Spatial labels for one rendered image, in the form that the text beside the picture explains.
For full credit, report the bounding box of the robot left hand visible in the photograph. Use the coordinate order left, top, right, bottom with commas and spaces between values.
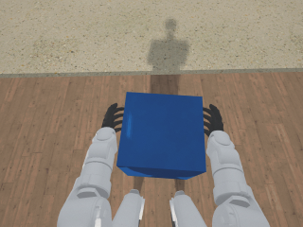
101, 103, 124, 132

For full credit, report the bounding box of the carton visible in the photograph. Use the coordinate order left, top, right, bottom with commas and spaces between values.
116, 92, 206, 180

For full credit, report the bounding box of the robot right thigh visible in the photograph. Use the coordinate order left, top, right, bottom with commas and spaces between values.
169, 194, 207, 227

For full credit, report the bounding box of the robot right hand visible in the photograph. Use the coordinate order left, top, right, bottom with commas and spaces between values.
203, 104, 224, 138

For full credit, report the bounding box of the robot left upper arm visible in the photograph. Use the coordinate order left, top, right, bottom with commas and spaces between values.
58, 196, 113, 227

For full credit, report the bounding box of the robot right forearm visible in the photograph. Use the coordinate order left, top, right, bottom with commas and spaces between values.
206, 131, 270, 226

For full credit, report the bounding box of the robot left forearm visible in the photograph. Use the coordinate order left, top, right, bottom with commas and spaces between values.
57, 127, 117, 227

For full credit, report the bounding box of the robot left shin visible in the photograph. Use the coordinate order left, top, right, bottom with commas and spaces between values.
123, 189, 140, 199

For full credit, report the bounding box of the robot right upper arm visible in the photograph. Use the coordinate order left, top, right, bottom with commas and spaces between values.
212, 202, 270, 227

